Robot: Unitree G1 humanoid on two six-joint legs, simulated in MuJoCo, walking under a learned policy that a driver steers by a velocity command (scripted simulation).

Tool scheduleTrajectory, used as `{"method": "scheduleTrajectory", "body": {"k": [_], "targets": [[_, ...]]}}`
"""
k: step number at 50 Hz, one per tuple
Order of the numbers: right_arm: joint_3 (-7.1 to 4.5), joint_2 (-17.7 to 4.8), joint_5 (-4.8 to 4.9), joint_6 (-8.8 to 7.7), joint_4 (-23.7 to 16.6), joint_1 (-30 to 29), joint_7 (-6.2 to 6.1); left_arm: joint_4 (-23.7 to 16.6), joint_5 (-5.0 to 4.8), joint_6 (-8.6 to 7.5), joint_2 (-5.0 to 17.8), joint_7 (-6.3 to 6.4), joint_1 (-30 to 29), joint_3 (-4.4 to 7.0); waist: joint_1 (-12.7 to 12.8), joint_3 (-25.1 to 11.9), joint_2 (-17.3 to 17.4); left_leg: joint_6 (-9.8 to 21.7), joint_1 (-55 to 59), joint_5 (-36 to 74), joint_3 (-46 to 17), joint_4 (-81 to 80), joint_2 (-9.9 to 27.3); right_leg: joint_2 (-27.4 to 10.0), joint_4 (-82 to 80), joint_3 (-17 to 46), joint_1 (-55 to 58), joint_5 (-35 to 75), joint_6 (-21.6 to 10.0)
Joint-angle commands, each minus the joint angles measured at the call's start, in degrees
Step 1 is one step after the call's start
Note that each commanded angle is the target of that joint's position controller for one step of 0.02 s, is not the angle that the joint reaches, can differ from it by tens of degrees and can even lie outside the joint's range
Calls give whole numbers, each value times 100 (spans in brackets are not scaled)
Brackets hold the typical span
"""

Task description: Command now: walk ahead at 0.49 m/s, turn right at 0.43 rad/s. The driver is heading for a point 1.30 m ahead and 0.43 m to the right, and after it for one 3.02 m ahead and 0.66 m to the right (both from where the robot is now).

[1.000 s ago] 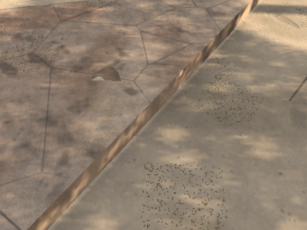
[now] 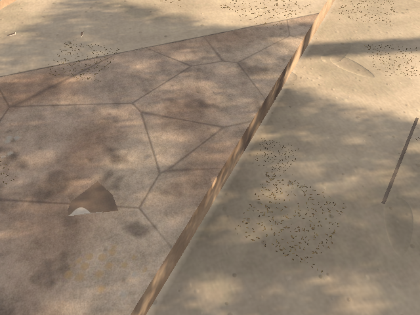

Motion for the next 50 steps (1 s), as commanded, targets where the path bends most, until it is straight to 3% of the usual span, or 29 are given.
{"method": "scheduleTrajectory", "body": {"k": [1,5,10,11,13,14,15,16,17,18,19,20,21,22,25,27,31,35,38,39,40,41,42,43,44,45,46,48,50], "targets": [[-104,-663,-27,-90,-312,-382,-121,-289,41,-5,164,-30,271,74,288,288,534,751,-485,1009,-717,-1064,1689,-180,-509,240,-195,849,89],[-127,-879,29,-5,-267,-44,-245,-646,65,-94,42,-200,-612,16,-40,357,395,623,133,1144,-311,-987,1751,-106,-1871,-248,-313,1544,107],[-194,-1039,138,205,-156,374,-279,-1192,38,-83,5,-418,-1371,-23,-275,546,431,504,1236,1503,-88,-494,2096,-13,-2645,-677,-649,801,-65],[-210,-1073,151,242,-177,327,-276,-1274,32,-71,44,-457,-1364,-6,-215,504,492,443,1327,1954,8,-281,2122,74,-2739,-812,-483,495,-149],[-262,-1233,156,306,-279,126,-292,-1346,27,-35,254,-497,-1003,102,102,138,774,296,1291,3980,239,557,2099,483,-2794,-1210,443,-77,-373],[-288,-1304,158,355,-333,13,-305,-1245,13,-20,453,-504,-418,217,458,-212,838,218,1173,4871,363,1462,2014,778,-2916,-1376,1256,-215,-532],[-269,-1268,178,379,-402,-53,-316,-1009,9,-12,803,-454,530,418,956,-719,694,33,604,4775,469,2777,1769,1055,-3344,-1331,2700,120,-760],[-176,-1025,46,310,-584,51,-295,-841,8,42,1426,-303,1351,631,1151,-1255,-218,-237,-1064,2352,466,4716,1428,67,-3481,292,4499,228,-1141],[35,-316,38,50,-916,404,-186,-1056,56,-24,1840,-287,1007,644,477,-1945,-1389,-489,-3412,-2237,-475,6699,109,-1303,-4502,3903,6103,-459,-2321],[-86,-896,235,-230,-1023,-266,-83,-1059,141,-86,1331,-309,1273,494,911,-2173,-667,-276,-3986,-2081,-1589,7010,361,-1334,-4947,4099,6207,-342,-2133],[-99,-929,361,-310,-1190,-647,-57,-1048,165,-141,1017,-297,1056,408,814,-1485,-484,-121,-4266,-1605,-1536,6745,601,-1125,-4840,3106,5668,173,-1832],[-86,-862,270,-300,-1149,-659,-92,-1116,106,-165,804,-312,611,339,487,-981,244,-110,-3948,-1170,-1501,6153,879,-837,-4861,2280,4687,747,-1580],[-150,-924,171,-225,-1095,-593,-137,-1217,92,-173,616,-309,231,272,262,-776,324,-156,-3511,-961,-1480,5621,1064,-618,-4938,1772,3956,1153,-1395],[-180,-922,148,-116,-1091,-468,-131,-1299,124,-170,533,-294,32,228,83,-625,273,-202,-3169,-850,-1499,5381,1163,-464,-5105,1554,3458,1296,-1341],[-181,-742,8,85,-1250,-570,-155,-1273,73,-219,777,-215,153,285,-32,-406,277,-496,-3009,-433,-1344,4644,1088,-263,-5319,1160,2803,1936,-1399],[-163,-671,-29,110,-1435,-1047,-192,-1223,66,-203,900,-132,372,321,101,-247,220,-654,-3152,188,-1275,3809,967,-111,-5353,954,2681,1942,-1320],[-87,-513,45,59,-1680,-1873,-156,-1153,38,-131,901,-65,689,326,426,-105,-175,-637,-2766,1403,-1214,2013,592,176,-5262,821,2584,1028,-979],[-114,-688,110,-37,-1909,-2270,-70,-1042,13,-86,899,-58,951,341,578,-60,-302,-524,-2572,1376,-1337,1335,441,-47,-4904,1340,3040,689,-881],[-198,-885,116,-133,-1915,-2042,-16,-1058,7,-25,912,-4,884,361,420,-134,-483,-358,-2201,709,-1391,1085,386,-221,-4430,1791,3466,881,-798],[-245,-950,112,-166,-1840,-1715,-27,-1091,12,2,884,1,802,353,247,-239,-569,-259,-1747,571,-1288,941,327,-148,-4184,1838,3473,1160,-732],[-332,-1104,66,-195,-1705,-1130,-60,-1166,29,8,737,-14,682,296,-51,-608,-522,-89,-806,651,-1287,803,417,153,-3559,1683,3318,1543,-573],[-415,-1393,-16,-195,-1624,-245,-108,-1312,118,-13,461,-50,558,179,-460,-1380,-86,262,705,483,-2023,984,1260,495,-2101,1268,2591,1014,-357],[-538,-1781,-80,-119,-1418,503,-107,-1385,-29,-73,120,-51,1407,77,-214,-2185,1796,1195,2859,-528,-4513,694,2519,1327,-176,555,436,-1412,86],[-436,-1335,75,-96,-1392,492,-60,-1263,-81,-99,512,-22,1597,93,-213,-2000,1881,1230,2846,-1543,-5510,270,2774,1023,761,710,-409,-2300,125],[-336,-937,118,-60,-1452,249,-59,-1239,-70,-83,852,-25,1116,173,-327,-1207,1208,991,2132,-1638,-4722,162,2535,801,1057,713,-638,-1820,157],[-281,-809,83,-7,-1490,-43,-53,-1306,2,-62,845,-14,710,169,-265,-699,690,830,1357,-1061,-3913,92,2270,585,978,445,-490,-1396,179],[-245,-722,50,28,-1444,-217,-37,-1414,90,-78,769,-33,384,174,-168,-297,522,815,664,-457,-3433,-67,2052,452,685,372,-362,-1131,168],[-194,-616,28,7,-1375,-313,-35,-1458,65,-54,572,-79,418,168,72,-142,792,750,51,91,-2761,-342,1714,234,194,253,84,-876,137],[-223,-705,99,-17,-1251,-187,-33,-1471,60,-22,375,-97,430,124,132,-114,870,852,-73,631,-2387,-497,1668,166,-238,61,123,-807,179]]}}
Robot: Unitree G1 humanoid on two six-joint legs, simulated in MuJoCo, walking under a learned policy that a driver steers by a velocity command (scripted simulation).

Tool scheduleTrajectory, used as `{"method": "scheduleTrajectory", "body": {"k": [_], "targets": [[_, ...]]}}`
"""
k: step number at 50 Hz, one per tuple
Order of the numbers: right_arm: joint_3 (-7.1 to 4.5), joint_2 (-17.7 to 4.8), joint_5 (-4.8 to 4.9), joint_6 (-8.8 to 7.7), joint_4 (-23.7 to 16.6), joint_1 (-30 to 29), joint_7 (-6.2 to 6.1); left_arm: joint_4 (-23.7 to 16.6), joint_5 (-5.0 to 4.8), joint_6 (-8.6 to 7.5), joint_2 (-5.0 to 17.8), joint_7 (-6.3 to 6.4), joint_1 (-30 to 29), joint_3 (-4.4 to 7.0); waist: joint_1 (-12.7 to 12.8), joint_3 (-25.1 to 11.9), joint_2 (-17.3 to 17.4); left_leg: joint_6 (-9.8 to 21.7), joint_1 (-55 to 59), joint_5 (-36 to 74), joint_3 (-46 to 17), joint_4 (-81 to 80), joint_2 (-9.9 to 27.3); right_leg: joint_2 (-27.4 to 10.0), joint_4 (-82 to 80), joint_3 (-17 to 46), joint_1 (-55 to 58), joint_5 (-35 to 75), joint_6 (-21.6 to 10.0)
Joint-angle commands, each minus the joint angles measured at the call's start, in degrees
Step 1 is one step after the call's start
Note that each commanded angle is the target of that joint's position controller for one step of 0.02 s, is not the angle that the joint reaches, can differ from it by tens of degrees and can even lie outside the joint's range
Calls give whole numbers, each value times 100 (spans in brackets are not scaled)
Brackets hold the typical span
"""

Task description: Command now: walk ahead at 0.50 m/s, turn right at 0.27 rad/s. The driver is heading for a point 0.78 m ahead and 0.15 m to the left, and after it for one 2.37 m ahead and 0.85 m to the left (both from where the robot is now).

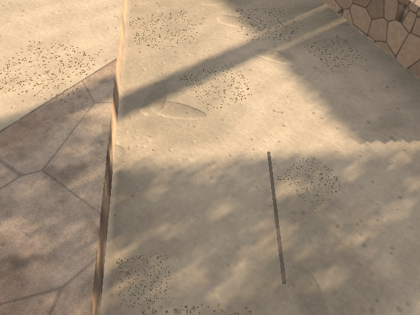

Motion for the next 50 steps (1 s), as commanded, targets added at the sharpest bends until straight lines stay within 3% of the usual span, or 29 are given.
{"method": "scheduleTrajectory", "body": {"k": [1,3,7,11,13,14,15,16,17,18,19,20,21,22,23,25,28,33,38,41,42,43,44,45,46,47,48,49,50], "targets": [[-147,-722,65,-82,-154,105,-10,-490,39,-58,170,-14,-21,50,111,-21,844,1108,746,1000,-1528,-1284,1554,-443,-574,40,-939,319,59],[-184,-868,92,-47,-81,206,-44,-618,77,-90,108,-26,-379,4,30,-1,749,1129,826,1348,-1278,-1382,1568,-535,-1217,-94,-1039,805,122],[-177,-979,161,45,40,423,-79,-777,30,-163,8,-111,-1108,-57,-218,113,774,900,779,1239,-668,-1428,1315,-409,-2596,-380,-587,1942,125],[-182,-1086,215,127,220,739,-65,-999,-41,-178,112,-219,-1635,-23,-344,266,845,822,1110,1036,-720,-1268,1587,-261,-3223,-468,-330,1819,11],[-209,-1179,249,176,282,719,-76,-1059,-29,-195,233,-249,-1629,22,-217,297,907,742,1348,1351,-743,-1023,1736,-186,-3481,-510,-135,1450,-160],[-220,-1239,257,202,289,635,-89,-995,-1,-205,323,-241,-1356,74,-8,156,915,668,1371,1964,-652,-683,1702,-63,-3688,-622,340,1389,-259],[-206,-1215,265,220,295,606,-103,-813,44,-198,481,-209,-775,179,310,-197,818,549,1257,2797,-417,39,1504,103,-3857,-762,1239,1444,-389],[-127,-1021,213,219,272,618,-117,-560,74,-182,766,-152,158,322,727,-794,628,364,699,2816,-153,1238,1213,-61,-3804,-566,2595,1518,-594],[39,-549,38,167,69,739,-119,-450,181,-144,1277,-77,1043,425,905,-1635,-488,55,-933,802,140,3379,695,-1481,-3843,1326,4381,1381,-1127],[137,-312,103,30,39,1152,-86,-423,149,-159,1407,-135,1097,401,635,-2122,-1598,-41,-2420,-2366,-477,4655,51,-2228,-4723,3640,5110,514,-1763],[-24,-901,252,-28,57,795,-47,-409,98,-199,880,-167,897,255,691,-1501,-917,10,-3004,-2151,-807,5198,419,-2037,-4836,3293,4650,191,-1540],[-48,-986,294,-38,-25,432,-28,-430,62,-218,679,-178,524,180,583,-877,-617,69,-3065,-1593,-699,5103,659,-1846,-4888,2336,3916,607,-1311],[-42,-872,220,-4,-5,250,-50,-458,92,-221,547,-202,149,134,406,-594,-144,42,-2799,-1122,-637,4830,862,-1582,-5040,1732,3208,1051,-1168],[-69,-821,162,65,11,220,-54,-457,117,-247,418,-224,-96,102,249,-346,-151,6,-2572,-801,-663,4542,1006,-1394,-5262,1290,2694,1381,-1095],[-73,-725,177,156,60,336,-41,-414,139,-293,369,-228,-230,96,104,-303,-246,-24,-2266,-577,-717,4443,1088,-1306,-5472,991,2356,1506,-1058],[-64,-539,205,299,89,398,-59,-260,160,-410,400,-214,-235,130,3,-189,-207,-101,-2164,-256,-803,4332,1029,-1259,-5733,509,2058,1943,-1085],[-99,-502,193,350,-29,20,-85,-29,218,-454,460,-129,-42,170,68,56,-46,-182,-2677,443,-1099,3748,888,-1259,-5872,-44,2200,2405,-1034],[-45,-352,126,296,-253,-711,43,187,175,-418,577,-18,53,197,313,306,7,-163,-2592,1706,-703,2223,729,-1141,-6033,-886,2417,2422,-783],[50,-246,132,297,-715,-1503,201,524,86,-248,721,49,513,261,631,587,89,20,-2925,1225,-271,1435,693,-1444,-5729,-1227,3409,2859,-718],[-6,-385,159,305,-931,-1474,298,550,59,-116,886,92,389,305,442,349,-106,288,-2456,359,179,1266,400,-1530,-4992,-1455,3791,4749,-559],[-66,-497,162,325,-932,-1233,300,530,54,-75,986,120,332,328,279,99,-244,407,-1987,65,372,1305,183,-1514,-4515,-1531,3829,5775,-490],[-174,-693,174,342,-832,-665,286,514,55,-29,1055,144,260,334,-56,-258,-290,556,-1199,-95,495,1256,-59,-1433,-3694,-1614,3717,6456,-404],[-356,-1026,179,350,-621,246,213,474,27,-7,1057,170,146,309,-558,-748,-143,784,206,256,412,835,-251,-1193,-2449,-1754,3130,6171,-207],[-532,-1608,160,405,-495,1060,75,332,155,-73,794,178,263,195,-776,-1363,742,1206,2035,522,-1259,807,796,-864,-558,-1762,1542,3807,49],[-533,-1863,195,351,-636,761,86,79,199,-266,94,66,648,-37,-155,-2009,1873,2394,3703,-434,-4640,-93,2094,483,1414,-844,-807,-1220,386],[-388,-1377,149,328,-665,918,105,16,-4,-503,599,-39,82,55,-561,-2143,1119,2169,3775,-792,-4710,-538,2042,191,1678,205,-1433,-1156,203],[-318,-1097,130,293,-663,742,96,-130,-150,-587,711,-74,-338,70,-535,-1388,846,1911,3167,-482,-3816,-543,1859,-47,1427,109,-1673,-725,77],[-278,-986,145,262,-721,358,101,-134,-61,-606,624,-36,-432,51,-231,-785,212,1696,2216,185,-3131,-578,1599,-313,793,51,-1474,-283,59],[-227,-798,131,247,-803,25,73,-110,110,-562,697,13,-494,106,-42,-542,146,1576,1546,783,-2688,-650,1413,-482,277,15,-1115,-60,116]]}}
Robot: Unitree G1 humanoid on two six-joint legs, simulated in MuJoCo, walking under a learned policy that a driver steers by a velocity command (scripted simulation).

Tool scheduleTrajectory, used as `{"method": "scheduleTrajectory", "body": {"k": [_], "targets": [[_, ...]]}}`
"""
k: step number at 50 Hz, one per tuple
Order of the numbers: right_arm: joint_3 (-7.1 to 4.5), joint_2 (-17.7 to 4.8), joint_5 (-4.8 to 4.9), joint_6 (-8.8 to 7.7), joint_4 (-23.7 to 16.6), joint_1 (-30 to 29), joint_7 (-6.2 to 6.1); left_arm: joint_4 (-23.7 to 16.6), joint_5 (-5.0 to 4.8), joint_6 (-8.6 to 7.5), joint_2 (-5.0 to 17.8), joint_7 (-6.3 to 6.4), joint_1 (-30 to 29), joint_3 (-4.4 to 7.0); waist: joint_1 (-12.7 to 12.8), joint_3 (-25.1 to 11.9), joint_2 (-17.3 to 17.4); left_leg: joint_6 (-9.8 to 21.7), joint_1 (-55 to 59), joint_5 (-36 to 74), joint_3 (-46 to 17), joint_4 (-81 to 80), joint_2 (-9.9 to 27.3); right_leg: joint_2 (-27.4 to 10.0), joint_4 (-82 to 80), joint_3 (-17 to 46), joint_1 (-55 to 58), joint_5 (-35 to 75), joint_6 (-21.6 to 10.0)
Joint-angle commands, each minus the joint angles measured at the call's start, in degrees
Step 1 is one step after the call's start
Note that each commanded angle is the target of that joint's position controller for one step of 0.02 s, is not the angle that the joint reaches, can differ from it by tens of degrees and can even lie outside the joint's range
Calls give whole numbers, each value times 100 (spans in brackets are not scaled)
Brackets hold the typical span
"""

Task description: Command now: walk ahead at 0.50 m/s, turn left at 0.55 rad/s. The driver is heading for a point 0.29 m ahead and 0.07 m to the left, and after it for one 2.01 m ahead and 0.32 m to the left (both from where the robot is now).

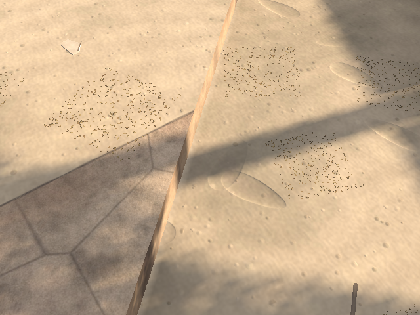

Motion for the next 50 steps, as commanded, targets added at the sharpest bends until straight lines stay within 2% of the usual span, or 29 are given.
{"method": "scheduleTrajectory", "body": {"k": [1,3,5,9,11,13,16,17,18,19,20,21,22,24,27,32,34,35,36,37,38,39,40,41,42,43,46,48,50], "targets": [[-149,-609,-74,-76,-376,342,-94,-634,141,-156,758,26,-273,194,-34,-698,-42,1162,1945,1193,-2409,-1670,1593,-474,-289,453,-1792,465,26],[-172,-686,-68,-80,-407,324,-151,-654,184,-29,641,33,-138,190,106,-618,93,1209,1463,1708,-2166,-1818,1493,-490,-753,374,-1568,571,210],[-211,-840,-54,-84,-364,464,-229,-753,203,44,531,53,-395,154,69,-481,153,1157,1140,1959,-1850,-1887,1353,-424,-1377,267,-1609,1009,383],[-259,-942,-12,62,-285,677,-362,-958,198,20,344,31,-1190,67,-190,-383,432,638,712,2547,-1274,-1458,799,54,-3114,94,-1028,2496,464],[-275,-948,20,164,-226,891,-410,-1043,141,1,359,-24,-1459,67,-330,-527,556,468,792,2331,-1444,-1217,788,314,-3593,84,-738,2928,444],[-278,-894,45,250,-218,957,-450,-1126,113,8,462,-72,-1591,105,-334,-581,635,382,1105,2093,-1834,-870,898,410,-3925,254,-725,2713,370],[-280,-813,22,286,-410,622,-503,-1083,137,-55,708,-106,-1169,228,-16,-739,829,171,1522,1971,-2416,-132,968,350,-4410,441,-328,2411,104],[-246,-696,27,270,-512,461,-493,-1033,193,-96,785,-77,-852,263,192,-907,724,-29,1419,1877,-2311,406,710,174,-4827,385,288,3068,-57],[-252,-733,-247,186,-566,967,-363,-798,493,-43,881,24,50,126,141,-1271,108,-346,867,1156,-1727,1577,238,-785,-4381,968,1508,4680,-246],[-213,-401,2,202,-536,2024,-404,-880,490,73,1260,34,274,216,-130,-2302,-1414,-601,-328,-2673,-919,3303,-557,-2561,-3954,2647,3212,7493,-1351],[-220,-767,-202,289,-354,2165,-425,-868,219,201,1102,2,284,223,-83,-2664,-1291,-568,-674,-3108,-645,4040,-248,-2748,-4114,3278,3081,6990,-1657],[-278,-886,-262,369,-253,1688,-379,-978,193,275,650,16,40,89,-34,-2102,-578,-595,-679,-2608,-724,4271,-57,-2246,-4356,2568,2467,5886,-1474],[-263,-807,-259,423,-331,1224,-304,-979,225,351,406,53,-248,-14,-45,-1575,-399,-641,-680,-2255,-644,4098,55,-1825,-4586,1926,1907,5013,-1205],[-222,-636,-236,584,-398,1013,-152,-944,247,450,525,121,-560,-11,-154,-981,-876,-775,-379,-1865,-539,3752,190,-1315,-4963,1116,1053,4210,-997],[-154,-516,-181,697,-345,1075,-114,-876,311,505,616,109,-600,31,-223,-955,-978,-790,72,-1774,-263,3002,156,-1155,-5108,609,714,3651,-1003],[-23,-410,-197,717,-382,758,-102,-726,289,625,729,31,-467,85,-58,-862,-1221,-530,839,-1623,-27,1351,253,-1256,-5247,538,420,2080,-1087],[26,-349,-211,657,-277,930,-99,-659,234,722,843,5,-462,111,-192,-765,-1052,-381,1383,-1087,122,341,193,-1215,-5084,467,194,1728,-963],[-59,-520,-9,654,-277,924,-171,-820,-101,673,1004,104,-992,183,-301,-669,-825,-287,1524,-399,-24,-137,419,-1325,-5177,696,-86,1116,-1019],[-45,-594,-80,660,-333,852,-227,-708,-117,641,839,134,-782,115,-284,-587,-581,-113,1922,-303,-382,-632,566,-1185,-4937,590,-480,762,-690],[-92,-962,-202,665,-423,927,-322,-684,64,599,403,92,-532,-13,-97,-712,791,274,2316,206,-1904,-1253,1714,-600,-3641,-122,-1084,-26,-126],[-105,-1064,-348,608,-505,633,-316,-810,108,590,489,157,-772,39,-195,-332,1521,1112,907,1,-2916,-1772,2656,15,-2788,-276,-1007,-839,158],[-39,-879,-420,457,-570,329,-320,-772,105,618,790,190,-900,144,-162,-99,1154,1184,503,-137,-2668,-1839,2434,-114,-1925,125,-751,-748,216],[37,-621,-381,331,-523,53,-329,-650,93,649,776,182,-675,182,32,-83,1036,942,515,-151,-2200,-1796,2118,-111,-1711,217,-766,-450,242],[54,-555,-280,253,-494,-89,-324,-463,128,684,745,200,-487,210,97,-108,827,694,729,-54,-1872,-1709,1822,-117,-1642,220,-843,-210,307],[85,-478,-218,199,-443,-174,-322,-387,169,702,749,213,-405,234,122,-144,736,584,963,568,-1740,-1570,1742,-155,-1625,281,-914,18,390],[131,-392,-213,177,-389,-156,-324,-330,159,701,647,202,-363,217,150,-271,674,555,1106,1426,-1560,-1408,1666,-165,-1618,298,-778,102,475],[120,-400,-194,209,-233,-21,-315,-296,88,659,355,160,-495,102,24,-585,655,523,1629,2550,-1228,-1021,1493,-178,-2499,168,-377,135,609],[82,-520,-195,266,-134,63,-320,-304,55,648,361,157,-680,70,-111,-647,683,582,1794,2680,-1379,-903,1558,-114,-3073,77,-144,22,629],[85,-508,-159,303,-53,-33,-320,-195,19,651,418,159,-567,72,-45,-657,701,541,1796,2436,-1498,-854,1534,-67,-3936,24,222,492,588]]}}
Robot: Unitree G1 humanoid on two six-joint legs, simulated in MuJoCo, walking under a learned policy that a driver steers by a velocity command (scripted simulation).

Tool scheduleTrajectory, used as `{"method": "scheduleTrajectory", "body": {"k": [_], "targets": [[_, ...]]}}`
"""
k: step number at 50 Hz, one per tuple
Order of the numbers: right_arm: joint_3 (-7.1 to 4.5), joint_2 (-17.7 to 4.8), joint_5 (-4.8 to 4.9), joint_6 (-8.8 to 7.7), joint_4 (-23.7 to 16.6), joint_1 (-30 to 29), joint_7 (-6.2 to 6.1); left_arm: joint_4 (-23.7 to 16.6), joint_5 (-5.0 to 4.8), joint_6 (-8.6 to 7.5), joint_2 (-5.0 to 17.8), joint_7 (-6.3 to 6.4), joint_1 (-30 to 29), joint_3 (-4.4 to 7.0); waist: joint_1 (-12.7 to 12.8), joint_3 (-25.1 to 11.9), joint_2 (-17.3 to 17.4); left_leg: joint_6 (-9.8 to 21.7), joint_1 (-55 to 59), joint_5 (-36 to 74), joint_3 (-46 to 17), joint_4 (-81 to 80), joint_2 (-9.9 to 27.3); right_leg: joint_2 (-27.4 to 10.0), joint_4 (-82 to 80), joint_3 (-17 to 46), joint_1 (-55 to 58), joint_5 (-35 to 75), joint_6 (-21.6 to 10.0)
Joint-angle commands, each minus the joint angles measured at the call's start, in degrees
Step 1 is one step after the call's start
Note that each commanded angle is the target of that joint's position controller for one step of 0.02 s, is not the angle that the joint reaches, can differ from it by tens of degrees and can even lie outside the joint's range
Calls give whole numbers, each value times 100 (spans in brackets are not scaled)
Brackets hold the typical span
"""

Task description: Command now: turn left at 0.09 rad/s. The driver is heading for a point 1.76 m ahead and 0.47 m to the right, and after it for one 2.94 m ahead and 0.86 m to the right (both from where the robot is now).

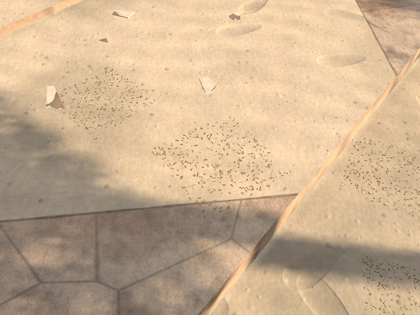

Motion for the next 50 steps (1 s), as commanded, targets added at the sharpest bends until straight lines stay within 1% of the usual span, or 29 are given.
{"method": "scheduleTrajectory", "body": {"k": [1,2,3,4,5,6,7,10,21,22,23,24,26,28,30,31,32,33,34,35,36,37,38,42,44,46,48,49,50], "targets": [[-233,-871,74,-11,-106,-14,-21,-184,-15,-87,345,2,17,34,21,-384,838,665,634,2619,-1185,-443,1261,86,-1563,-136,355,1088,-62],[-227,-838,83,-41,-33,88,-13,-125,44,-92,455,3,60,42,14,-406,724,470,462,2208,-1194,-501,1169,2,-1864,-8,784,1814,-153],[-203,-771,6,-106,37,199,16,-98,106,-91,662,19,150,67,-44,-513,475,264,183,1674,-1098,-499,1019,-280,-1673,218,1250,2704,-254],[-249,-860,-28,-167,84,372,70,1,56,-73,968,22,161,156,-241,-503,-29,103,-28,1154,-810,-597,711,-300,-1278,104,1340,2625,-426],[-241,-854,-14,-182,137,106,65,70,27,-80,753,-28,148,137,-40,-470,-24,-52,171,809,-536,-510,523,-152,-1314,35,985,1915,-509],[-237,-816,7,-173,141,-157,48,108,68,-99,541,-54,94,77,28,-343,71,-109,195,589,-450,-411,479,-121,-1459,66,794,1664,-499],[-226,-714,21,-139,154,-254,9,147,107,-125,502,-54,-8,57,-8,-283,4,-112,189,546,-414,-379,478,-115,-1538,77,678,1604,-477],[-243,-712,1,-36,332,-169,-53,305,101,-208,432,-48,-26,13,-35,-106,-48,-125,167,470,-387,-394,448,-56,-1598,40,531,1399,-452],[-262,-724,35,-26,1030,26,-126,803,76,-264,386,-10,71,-106,-37,84,153,-282,205,344,-279,-430,401,51,-1731,53,321,880,-576],[-251,-693,38,-20,1121,113,-137,879,73,-253,354,0,171,-119,-34,-30,148,-282,239,-123,-205,-434,335,104,-1786,18,348,338,-604],[-204,-613,-49,44,1234,343,-87,956,194,-143,348,-67,294,-136,-73,106,199,-177,198,-516,-450,-612,483,-130,-2038,442,287,-146,-747],[-235,-667,-54,71,1275,375,-65,963,182,-78,484,-103,294,-77,-56,268,97,-94,28,-1208,-351,-463,352,-60,-2032,457,241,-947,-862],[-239,-674,-75,75,1243,341,-31,933,162,-20,563,-144,324,-44,-2,528,-112,21,-393,-1966,-248,-235,212,-157,-2222,740,101,-2023,-1078],[-205,-531,-80,-8,1195,283,-7,996,141,-34,624,-145,503,-5,60,658,-385,24,-641,-1626,-71,109,117,-457,-2521,1253,250,-2294,-1272],[-171,-385,-103,-124,1208,415,24,1043,143,-65,714,-139,508,63,-22,573,-674,23,-458,-850,273,468,51,-810,-2788,1657,341,-2224,-1451],[-173,-387,-95,-179,1252,576,35,1014,129,-78,682,-154,390,70,-117,530,-639,73,-127,-783,291,359,69,-788,-2764,1584,137,-2166,-1451],[-182,-393,-80,-225,1355,914,32,925,114,-87,626,-168,122,68,-312,528,-550,156,409,-909,219,27,63,-567,-2544,1281,-243,-2053,-1369],[-222,-547,-77,-270,1490,1330,10,767,88,-112,458,-183,-213,28,-494,635,-70,291,792,-1389,-373,-521,292,-176,-1936,802,-718,-1785,-1207],[-315,-873,-71,-304,1675,1909,-33,570,71,-169,200,-200,-553,-32,-694,751,865,585,1342,-2380,-1691,-1343,956,340,-678,111,-1522,-1177,-991],[-427,-1235,-52,-312,1868,2484,-27,385,171,-250,69,-222,-768,-60,-866,855,1644,949,1812,-2823,-3166,-2109,1875,631,476,-477,-2296,-740,-903],[-404,-1119,-114,-308,1873,2429,-35,300,282,-317,256,-235,-898,-14,-788,1044,1247,1163,1663,-2403,-3588,-2179,2215,411,1256,-151,-2672,-857,-976],[-379,-1011,-126,-334,1784,2116,-47,321,258,-391,213,-276,-746,-11,-531,983,905,1187,1630,-1861,-3295,-2104,2176,211,1583,-25,-2688,-577,-1026],[-358,-897,-109,-378,1721,1883,-57,369,237,-457,151,-333,-596,-20,-362,794,771,1099,1690,-1272,-2875,-2060,2032,81,1679,-28,-2602,-269,-1033],[-262,-599,-69,-487,1760,1783,-82,254,256,-453,-1,-480,-790,-58,-282,461,849,832,1553,572,-1485,-1972,1489,94,972,-429,-2037,367,-792],[-268,-661,-43,-497,1802,1820,-85,90,223,-417,-92,-495,-1046,-112,-286,462,915,759,1270,1091,-1166,-1891,1456,126,331,-534,-1599,584,-728],[-292,-766,-37,-494,1795,1757,-55,8,163,-388,-36,-450,-1087,-115,-231,410,1014,639,895,1575,-965,-1776,1483,226,-207,-657,-876,886,-772],[-299,-831,13,-491,1779,1651,-27,80,144,-382,69,-365,-732,-65,-8,283,944,500,560,2412,-819,-1385,1525,395,-604,-777,92,1276,-902],[-292,-843,37,-494,1768,1592,-18,254,165,-404,155,-309,-241,-8,235,84,723,387,459,3106,-618,-762,1375,529,-888,-834,782,1450,-982],[-257,-762,45,-497,1768,1648,-1,492,216,-461,341,-243,453,81,488,-319,393,277,230,3381,-308,290,1059,535,-1083,-802,1694,1305,-1084]]}}
Keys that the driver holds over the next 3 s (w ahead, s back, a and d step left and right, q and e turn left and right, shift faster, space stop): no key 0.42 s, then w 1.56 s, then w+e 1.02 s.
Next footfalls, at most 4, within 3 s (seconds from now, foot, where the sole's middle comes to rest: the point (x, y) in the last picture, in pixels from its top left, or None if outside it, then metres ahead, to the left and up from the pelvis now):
0.04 right None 0.02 -0.17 -0.78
1.02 right None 0.28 -0.15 -0.78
1.60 left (210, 245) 0.68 0.01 -0.65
2.16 right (246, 158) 1.05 -0.13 -0.65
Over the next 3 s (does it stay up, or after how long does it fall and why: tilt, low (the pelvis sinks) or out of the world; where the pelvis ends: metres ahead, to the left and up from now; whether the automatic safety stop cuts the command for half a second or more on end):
stays up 1.33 -0.11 0.13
